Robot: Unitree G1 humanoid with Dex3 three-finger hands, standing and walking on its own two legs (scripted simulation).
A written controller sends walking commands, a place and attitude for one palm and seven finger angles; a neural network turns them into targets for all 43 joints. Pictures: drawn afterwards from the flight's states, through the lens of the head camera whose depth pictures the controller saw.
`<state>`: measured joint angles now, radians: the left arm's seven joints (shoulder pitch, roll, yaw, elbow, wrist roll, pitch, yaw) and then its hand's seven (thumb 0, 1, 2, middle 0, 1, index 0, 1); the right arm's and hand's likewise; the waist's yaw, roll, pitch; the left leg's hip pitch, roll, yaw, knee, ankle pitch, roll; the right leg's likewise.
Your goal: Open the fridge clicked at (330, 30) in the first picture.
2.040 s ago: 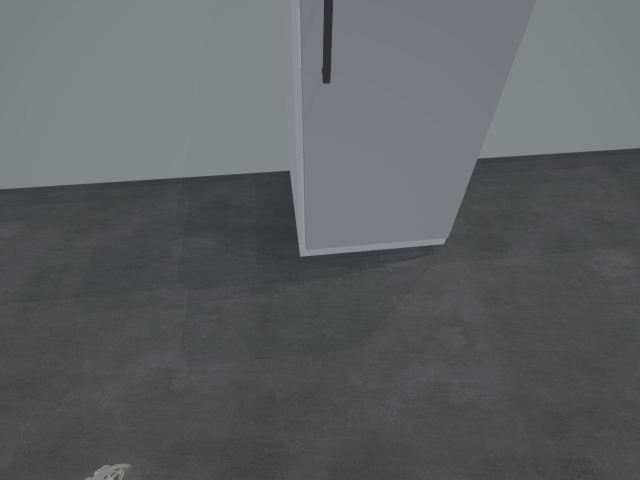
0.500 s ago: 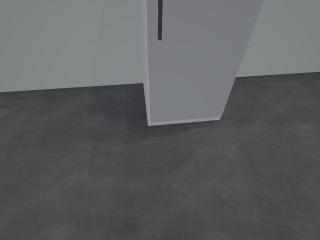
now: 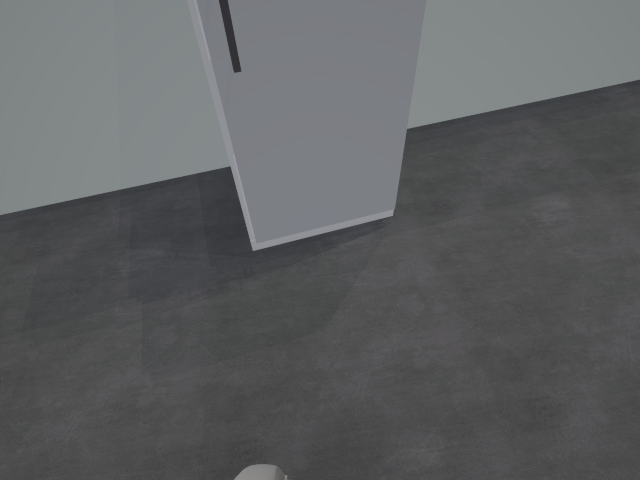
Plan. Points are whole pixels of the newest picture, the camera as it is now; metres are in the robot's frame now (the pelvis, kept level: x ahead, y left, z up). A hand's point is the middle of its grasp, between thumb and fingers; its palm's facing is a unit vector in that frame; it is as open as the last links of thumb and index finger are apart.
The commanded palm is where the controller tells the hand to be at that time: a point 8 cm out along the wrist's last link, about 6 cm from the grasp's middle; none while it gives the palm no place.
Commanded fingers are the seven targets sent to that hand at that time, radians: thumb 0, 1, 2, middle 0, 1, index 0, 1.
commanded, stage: walk to a spot facing it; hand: left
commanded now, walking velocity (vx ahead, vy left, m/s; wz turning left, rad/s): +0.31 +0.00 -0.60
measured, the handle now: (226, 18) +1.01 +0.33 +0.15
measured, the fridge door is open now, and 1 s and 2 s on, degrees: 0 0 0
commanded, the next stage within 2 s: none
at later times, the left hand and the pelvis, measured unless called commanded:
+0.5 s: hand (160, 469) +0.15 +0.27 -0.18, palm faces -0.15 -0.97 -0.18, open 7.4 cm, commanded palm none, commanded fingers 0.00 0.90 0.90 -0.20 -0.30 -0.20 -0.30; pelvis +0.14 +0.08 +0.00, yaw -17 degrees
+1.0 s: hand (295, 292) +0.48 +0.11 -0.18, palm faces -0.60 -0.79 -0.15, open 7.4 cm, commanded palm none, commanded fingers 0.00 0.90 0.90 -0.20 -0.30 -0.20 -0.30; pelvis +0.29 +0.04 -0.02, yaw -35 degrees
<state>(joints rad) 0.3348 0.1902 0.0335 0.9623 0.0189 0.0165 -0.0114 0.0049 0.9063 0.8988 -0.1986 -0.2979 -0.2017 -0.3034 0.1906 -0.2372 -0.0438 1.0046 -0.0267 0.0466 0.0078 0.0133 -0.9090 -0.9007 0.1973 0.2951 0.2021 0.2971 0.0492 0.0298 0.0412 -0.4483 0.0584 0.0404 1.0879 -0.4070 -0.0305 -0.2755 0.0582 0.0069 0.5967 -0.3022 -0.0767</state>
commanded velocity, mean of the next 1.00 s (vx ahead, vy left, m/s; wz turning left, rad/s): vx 0.17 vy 0.00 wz -0.59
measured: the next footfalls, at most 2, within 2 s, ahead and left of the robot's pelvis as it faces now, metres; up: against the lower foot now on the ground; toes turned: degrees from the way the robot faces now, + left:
left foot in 0.42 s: +0.23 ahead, +0.15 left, +0.00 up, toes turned -10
right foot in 1.00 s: +0.34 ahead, -0.06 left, +0.00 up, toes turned -42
